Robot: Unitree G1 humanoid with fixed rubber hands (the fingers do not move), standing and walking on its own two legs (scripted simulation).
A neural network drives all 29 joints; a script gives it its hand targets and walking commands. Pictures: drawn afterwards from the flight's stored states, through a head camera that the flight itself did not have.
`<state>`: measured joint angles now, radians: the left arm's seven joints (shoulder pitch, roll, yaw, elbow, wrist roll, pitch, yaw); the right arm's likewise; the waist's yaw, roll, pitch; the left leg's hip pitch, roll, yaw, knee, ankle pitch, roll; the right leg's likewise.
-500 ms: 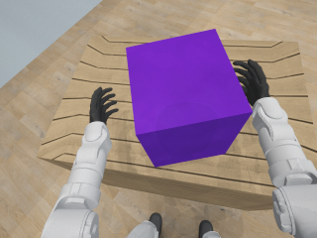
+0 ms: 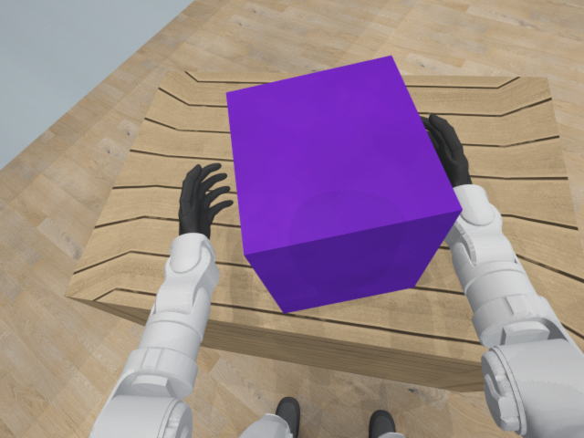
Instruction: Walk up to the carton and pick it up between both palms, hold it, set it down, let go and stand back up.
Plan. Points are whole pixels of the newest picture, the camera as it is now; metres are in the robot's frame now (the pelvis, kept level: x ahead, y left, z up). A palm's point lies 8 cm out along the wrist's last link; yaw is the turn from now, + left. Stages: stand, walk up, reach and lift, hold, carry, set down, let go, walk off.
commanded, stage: reach and lift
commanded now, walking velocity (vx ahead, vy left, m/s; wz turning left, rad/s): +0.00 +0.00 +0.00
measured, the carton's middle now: (330, 201) +0.43 +0.03 +0.01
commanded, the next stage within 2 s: none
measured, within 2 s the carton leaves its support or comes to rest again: leaves its support in 1.44 s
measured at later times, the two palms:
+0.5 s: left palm (220, 223) +0.38 +0.18 +0.02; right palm (442, 184) +0.47 -0.12 +0.02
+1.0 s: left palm (217, 227) +0.38 +0.18 +0.01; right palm (431, 182) +0.47 -0.10 +0.02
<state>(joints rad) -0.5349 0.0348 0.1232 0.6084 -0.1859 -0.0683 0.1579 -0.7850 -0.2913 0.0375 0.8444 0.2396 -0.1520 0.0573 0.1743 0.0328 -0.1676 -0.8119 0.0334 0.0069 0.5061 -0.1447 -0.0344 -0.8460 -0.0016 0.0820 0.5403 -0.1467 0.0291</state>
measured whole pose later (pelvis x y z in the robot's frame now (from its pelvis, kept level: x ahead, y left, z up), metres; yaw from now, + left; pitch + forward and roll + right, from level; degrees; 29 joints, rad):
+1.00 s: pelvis +0.01 +0.00 +0.00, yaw +0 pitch +23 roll +1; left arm -0.58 -0.10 0.23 0.86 -0.08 -0.27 0.25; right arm -0.79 -0.15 -0.05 1.00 0.06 -0.22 0.00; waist 0.17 0.04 -0.17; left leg -0.73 0.04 0.01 0.51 -0.18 -0.04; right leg -0.76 0.01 0.08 0.54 -0.18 0.02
